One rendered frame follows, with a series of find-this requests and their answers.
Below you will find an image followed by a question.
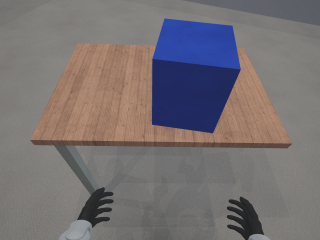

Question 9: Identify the robot left forearm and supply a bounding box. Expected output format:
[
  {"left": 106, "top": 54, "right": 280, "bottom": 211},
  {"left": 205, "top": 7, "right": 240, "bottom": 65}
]
[{"left": 59, "top": 219, "right": 93, "bottom": 240}]

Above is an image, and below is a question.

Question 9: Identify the left robot hand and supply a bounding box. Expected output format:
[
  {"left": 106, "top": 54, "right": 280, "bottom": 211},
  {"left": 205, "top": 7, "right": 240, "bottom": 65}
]
[{"left": 77, "top": 187, "right": 114, "bottom": 228}]

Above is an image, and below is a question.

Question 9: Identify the table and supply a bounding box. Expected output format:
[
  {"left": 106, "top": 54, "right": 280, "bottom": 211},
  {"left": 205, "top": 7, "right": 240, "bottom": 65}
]
[{"left": 30, "top": 43, "right": 292, "bottom": 201}]

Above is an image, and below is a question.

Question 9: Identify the right robot hand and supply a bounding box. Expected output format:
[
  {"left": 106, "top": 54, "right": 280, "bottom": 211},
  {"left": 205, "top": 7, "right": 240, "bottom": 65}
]
[{"left": 227, "top": 197, "right": 264, "bottom": 240}]

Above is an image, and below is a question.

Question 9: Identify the carton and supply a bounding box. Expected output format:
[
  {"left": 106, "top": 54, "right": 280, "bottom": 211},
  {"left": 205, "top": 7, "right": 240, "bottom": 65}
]
[{"left": 152, "top": 18, "right": 241, "bottom": 133}]

